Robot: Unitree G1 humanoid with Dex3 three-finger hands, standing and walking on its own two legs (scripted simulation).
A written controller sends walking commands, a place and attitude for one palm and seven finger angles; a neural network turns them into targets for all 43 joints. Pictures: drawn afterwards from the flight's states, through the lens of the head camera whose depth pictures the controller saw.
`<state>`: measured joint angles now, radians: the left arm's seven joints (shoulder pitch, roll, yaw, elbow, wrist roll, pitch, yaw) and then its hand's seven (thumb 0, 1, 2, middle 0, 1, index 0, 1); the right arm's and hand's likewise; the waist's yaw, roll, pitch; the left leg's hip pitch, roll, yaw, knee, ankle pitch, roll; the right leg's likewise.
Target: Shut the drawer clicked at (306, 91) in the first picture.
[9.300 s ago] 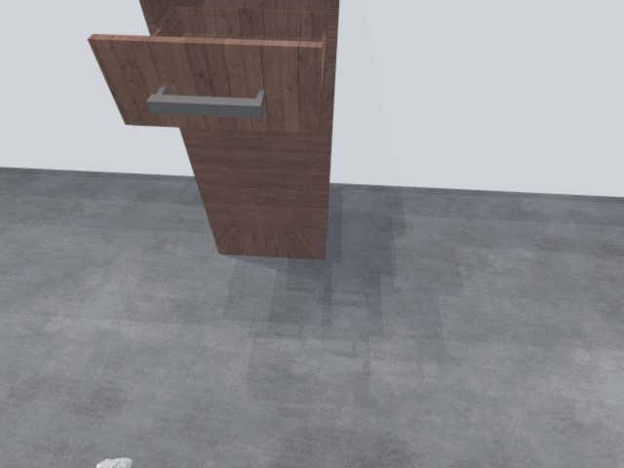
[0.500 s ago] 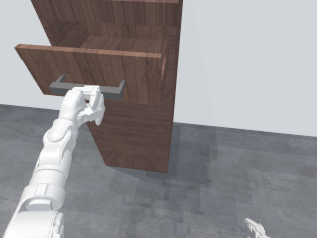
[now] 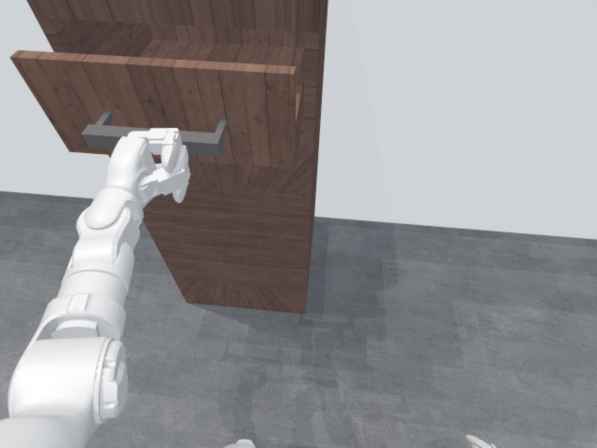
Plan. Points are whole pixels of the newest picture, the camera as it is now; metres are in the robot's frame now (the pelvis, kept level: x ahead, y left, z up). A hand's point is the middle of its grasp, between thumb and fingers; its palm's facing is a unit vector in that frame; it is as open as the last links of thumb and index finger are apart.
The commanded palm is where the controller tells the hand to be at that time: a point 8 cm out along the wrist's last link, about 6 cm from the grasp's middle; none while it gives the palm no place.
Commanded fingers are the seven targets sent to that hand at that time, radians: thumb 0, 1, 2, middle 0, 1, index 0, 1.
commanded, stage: push the drawer shut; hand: left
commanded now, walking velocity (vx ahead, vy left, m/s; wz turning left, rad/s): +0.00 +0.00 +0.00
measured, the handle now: (159, 131) +0.52 +0.21 +0.14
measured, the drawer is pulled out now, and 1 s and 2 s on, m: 0.11 0.00 0.00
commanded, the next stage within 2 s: pull the fist back off the drawer in 1.18 s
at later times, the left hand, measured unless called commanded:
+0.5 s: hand (191, 143) +0.49 +0.16 +0.14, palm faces -0.10 -0.99 -0.01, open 2.9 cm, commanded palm +0.50 +0.21 +0.14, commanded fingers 0.00 0.90 0.90 -1.40 -1.60 -1.40 -1.60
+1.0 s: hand (200, 119) +0.54 +0.16 +0.14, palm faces -0.09 -1.00 +0.00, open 3.2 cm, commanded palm +0.57 +0.19 +0.14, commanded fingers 0.00 0.90 0.90 -1.40 -1.60 -1.40 -1.60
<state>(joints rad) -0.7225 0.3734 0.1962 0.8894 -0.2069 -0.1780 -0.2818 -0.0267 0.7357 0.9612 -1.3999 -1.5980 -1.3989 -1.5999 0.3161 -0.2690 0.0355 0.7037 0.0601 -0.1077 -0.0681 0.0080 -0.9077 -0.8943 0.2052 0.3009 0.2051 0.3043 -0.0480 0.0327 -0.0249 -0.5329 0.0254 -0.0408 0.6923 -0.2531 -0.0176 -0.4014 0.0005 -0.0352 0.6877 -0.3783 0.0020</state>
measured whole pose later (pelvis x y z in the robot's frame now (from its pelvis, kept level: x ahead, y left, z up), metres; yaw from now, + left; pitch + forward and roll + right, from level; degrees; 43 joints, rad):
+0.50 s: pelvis +0.00 +0.00 -0.01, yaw -1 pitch +10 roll -2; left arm -0.95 0.48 0.27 1.14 -0.16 -0.21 -0.30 -0.03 0.70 0.94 -1.40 -1.60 -1.40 -1.60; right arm 0.39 -0.28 0.03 0.73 0.04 -0.10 -0.06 0.01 -0.91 -0.89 0.21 0.30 0.21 0.30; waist -0.12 0.03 -0.04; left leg -0.66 0.04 -0.04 0.75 -0.27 -0.02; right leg -0.53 0.02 -0.03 0.72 -0.38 0.00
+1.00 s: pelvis +0.01 +0.01 -0.01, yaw -2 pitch +15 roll -3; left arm -1.14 0.55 0.31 1.29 -0.09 -0.21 -0.24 0.03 0.70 0.94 -1.40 -1.60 -1.40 -1.60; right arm 0.45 -0.28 0.03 0.73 0.01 -0.08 -0.04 0.00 -0.91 -0.89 0.21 0.30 0.21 0.30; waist -0.18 0.04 -0.06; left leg -0.78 0.04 -0.03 0.80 -0.29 0.00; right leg -0.63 0.02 -0.02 0.74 -0.38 0.02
